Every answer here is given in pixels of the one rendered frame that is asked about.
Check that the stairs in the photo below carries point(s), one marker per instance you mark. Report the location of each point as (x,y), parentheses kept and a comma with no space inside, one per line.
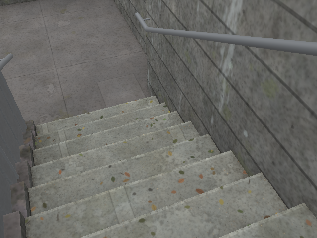
(136,170)

